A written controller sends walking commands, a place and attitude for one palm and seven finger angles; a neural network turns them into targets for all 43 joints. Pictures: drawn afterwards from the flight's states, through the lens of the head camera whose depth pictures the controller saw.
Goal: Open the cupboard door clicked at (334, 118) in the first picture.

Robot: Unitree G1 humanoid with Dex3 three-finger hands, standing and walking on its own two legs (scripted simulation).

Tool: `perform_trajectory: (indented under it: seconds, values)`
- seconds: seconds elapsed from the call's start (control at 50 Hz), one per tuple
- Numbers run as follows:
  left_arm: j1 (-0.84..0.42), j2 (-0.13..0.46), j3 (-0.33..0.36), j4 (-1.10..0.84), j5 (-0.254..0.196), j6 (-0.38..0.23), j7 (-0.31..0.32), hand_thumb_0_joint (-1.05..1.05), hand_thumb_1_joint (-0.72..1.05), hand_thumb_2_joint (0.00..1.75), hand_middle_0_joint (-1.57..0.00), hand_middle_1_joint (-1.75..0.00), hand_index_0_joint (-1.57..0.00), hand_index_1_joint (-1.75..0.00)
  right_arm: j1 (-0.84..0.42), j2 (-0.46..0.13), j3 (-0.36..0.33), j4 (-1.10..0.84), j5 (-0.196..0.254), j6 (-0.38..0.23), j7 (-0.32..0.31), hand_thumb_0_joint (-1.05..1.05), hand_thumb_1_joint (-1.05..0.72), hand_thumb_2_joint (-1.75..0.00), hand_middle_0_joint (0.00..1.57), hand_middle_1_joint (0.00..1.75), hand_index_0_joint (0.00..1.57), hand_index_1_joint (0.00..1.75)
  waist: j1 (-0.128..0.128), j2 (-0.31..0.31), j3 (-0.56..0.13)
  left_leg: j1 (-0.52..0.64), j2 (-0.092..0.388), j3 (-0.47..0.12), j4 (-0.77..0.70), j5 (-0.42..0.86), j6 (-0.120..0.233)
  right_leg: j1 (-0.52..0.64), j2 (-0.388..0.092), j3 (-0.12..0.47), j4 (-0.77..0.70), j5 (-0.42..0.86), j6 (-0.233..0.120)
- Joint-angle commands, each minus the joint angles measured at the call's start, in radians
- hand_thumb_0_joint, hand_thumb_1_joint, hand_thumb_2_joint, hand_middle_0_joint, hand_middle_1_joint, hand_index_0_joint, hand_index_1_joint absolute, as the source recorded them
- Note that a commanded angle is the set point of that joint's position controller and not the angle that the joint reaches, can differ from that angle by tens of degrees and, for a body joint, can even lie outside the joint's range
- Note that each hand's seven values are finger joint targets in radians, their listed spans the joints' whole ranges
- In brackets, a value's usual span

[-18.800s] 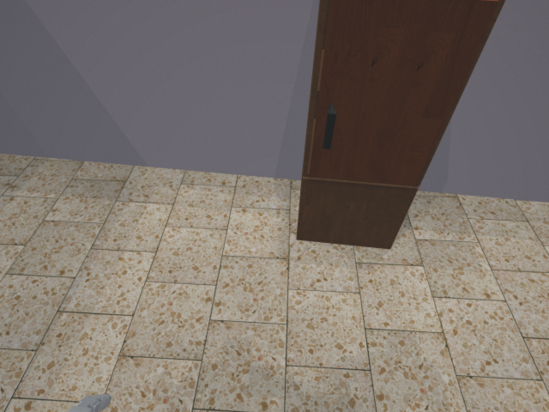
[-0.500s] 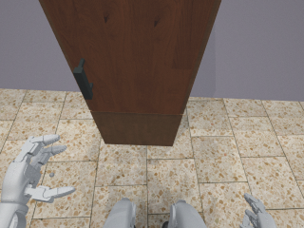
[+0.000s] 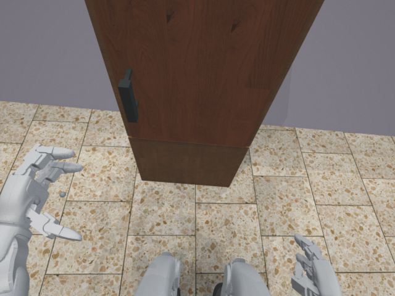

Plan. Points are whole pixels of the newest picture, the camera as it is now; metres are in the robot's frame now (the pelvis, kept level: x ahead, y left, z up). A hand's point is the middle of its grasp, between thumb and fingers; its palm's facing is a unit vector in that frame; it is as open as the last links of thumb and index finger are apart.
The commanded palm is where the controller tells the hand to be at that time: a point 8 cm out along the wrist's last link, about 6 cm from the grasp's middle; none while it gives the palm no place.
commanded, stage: raise the hand with hooked fingers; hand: left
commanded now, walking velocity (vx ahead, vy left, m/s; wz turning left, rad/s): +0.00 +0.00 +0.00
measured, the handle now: (131, 96) +0.55 +0.21 +0.00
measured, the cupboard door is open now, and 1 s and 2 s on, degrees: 0 0 0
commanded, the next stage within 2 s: move the hooked fingers beside the handle in 0.54 s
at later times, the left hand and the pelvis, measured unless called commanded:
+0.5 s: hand (71, 189) +0.29 +0.26 +0.03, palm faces +0.01 -1.00 -0.06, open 14.0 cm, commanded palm +0.27 +0.31 +0.04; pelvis +0.00 -0.01 +0.00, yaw +0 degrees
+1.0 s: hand (80, 163) +0.34 +0.26 +0.03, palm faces +0.00 -1.00 -0.05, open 14.0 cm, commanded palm +0.32 +0.31 +0.03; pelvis +0.00 -0.03 -0.01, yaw -1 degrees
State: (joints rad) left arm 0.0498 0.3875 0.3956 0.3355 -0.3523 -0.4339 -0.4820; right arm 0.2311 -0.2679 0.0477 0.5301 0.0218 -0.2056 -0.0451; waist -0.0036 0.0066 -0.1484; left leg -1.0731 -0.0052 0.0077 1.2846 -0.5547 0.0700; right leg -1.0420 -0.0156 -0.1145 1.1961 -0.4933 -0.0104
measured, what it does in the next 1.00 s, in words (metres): stands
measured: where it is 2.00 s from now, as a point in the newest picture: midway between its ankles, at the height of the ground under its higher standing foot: outside the picture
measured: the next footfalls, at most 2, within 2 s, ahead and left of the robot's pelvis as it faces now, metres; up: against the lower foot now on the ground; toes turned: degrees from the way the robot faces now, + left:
none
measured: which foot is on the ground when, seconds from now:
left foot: down 0.00-1.00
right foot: down 0.00-1.00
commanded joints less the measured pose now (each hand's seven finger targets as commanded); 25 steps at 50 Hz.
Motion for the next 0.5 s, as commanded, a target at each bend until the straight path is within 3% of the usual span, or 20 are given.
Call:
perform_trajectory:
  seconds: [0.0, 0.06, 0.08, 0.12, 0.18, 0.28, 0.4, 0.48]
  values:
    - [-0.146, 0.252, 0.131, -0.123, -0.033, -0.048, -0.016, 0.00, -0.50, 0.30, -0.30, -1.20, -0.30, -1.20, 0.023, -0.189, -0.094, -0.111, 0.011, -0.042, -0.019, 0.00, -0.90, -0.90, 0.20, 0.30, 0.20, 0.30, 0.001, 0.140, -0.318, 0.324, 0.022, -0.141, -0.257, 0.332, -0.112, 0.069, 0.045, 0.023, -0.092, 0.104, -0.031]
    - [-0.120, 0.224, 0.104, -0.087, -0.046, 0.001, -0.049, 0.00, -0.50, 0.30, -0.30, -1.20, -0.30, -1.20, 0.032, -0.197, -0.100, -0.124, 0.024, -0.034, -0.018, 0.00, -0.90, -0.90, 0.20, 0.30, 0.20, 0.30, 0.003, 0.115, -0.326, 0.310, 0.022, -0.133, -0.262, 0.340, -0.102, 0.100, 0.042, 0.026, -0.110, 0.116, -0.026]
    - [-0.113, 0.207, 0.088, -0.101, -0.053, 0.012, -0.063, 0.00, -0.50, 0.30, -0.30, -1.20, -0.30, -1.20, 0.035, -0.196, -0.101, -0.132, 0.025, -0.038, -0.016, 0.00, -0.90, -0.90, 0.20, 0.30, 0.20, 0.30, 0.004, 0.136, -0.346, 0.336, 0.024, -0.133, -0.255, 0.398, -0.105, 0.102, 0.044, 0.025, -0.110, 0.134, -0.029]
    - [-0.116, 0.229, 0.101, -0.145, -0.057, 0.020, -0.067, 0.00, -0.50, 0.30, -0.30, -1.20, -0.30, -1.20, 0.041, -0.198, -0.106, -0.130, 0.025, -0.039, -0.009, 0.00, -0.90, -0.90, 0.20, 0.30, 0.20, 0.30, 0.008, 0.136, -0.381, 0.358, 0.026, -0.128, -0.249, 0.441, -0.106, 0.117, 0.043, 0.028, -0.117, 0.159, -0.025]
    - [-0.109, 0.257, 0.133, -0.165, -0.058, -0.008, -0.040, 0.00, -0.50, 0.30, -0.30, -1.20, -0.30, -1.20, 0.045, -0.191, -0.108, -0.126, 0.018, -0.043, -0.006, 0.00, -0.90, -0.90, 0.20, 0.30, 0.20, 0.30, 0.005, 0.093, -0.353, 0.316, 0.024, -0.122, -0.231, 0.449, -0.099, 0.129, 0.050, 0.030, -0.111, 0.168, -0.029]
    - [-0.135, 0.262, 0.152, -0.156, -0.052, -0.061, 0.007, 0.00, -0.50, 0.30, -0.30, -1.20, -0.30, -1.20, 0.032, -0.183, -0.101, -0.122, 0.013, -0.033, -0.004, 0.00, -0.90, -0.90, 0.20, 0.30, 0.20, 0.30, 0.000, 0.120, -0.297, 0.251, 0.013, -0.110, -0.241, 0.297, -0.089, 0.116, 0.048, 0.038, -0.111, 0.101, -0.031]
    - [-0.123, 0.254, 0.115, -0.179, -0.037, -0.045, -0.019, 0.00, -0.50, 0.30, -0.30, -1.20, -0.30, -1.20, 0.038, -0.187, -0.101, -0.126, 0.019, -0.026, -0.007, 0.00, -0.90, -0.90, 0.20, 0.30, 0.20, 0.30, -0.005, 0.153, -0.363, 0.297, 0.017, -0.100, -0.237, 0.329, -0.078, 0.139, 0.043, 0.050, -0.126, 0.130, -0.026]
    - [-0.125, 0.258, 0.127, -0.172, -0.053, -0.039, -0.022, 0.00, -0.50, 0.30, -0.30, -1.20, -0.30, -1.20, 0.033, -0.178, -0.097, -0.124, 0.020, -0.026, -0.014, 0.00, -0.90, -0.90, 0.20, 0.30, 0.20, 0.30, -0.011, 0.098, -0.334, 0.237, 0.012, -0.087, -0.218, 0.303, -0.058, 0.181, 0.047, 0.062, -0.137, 0.140, -0.025]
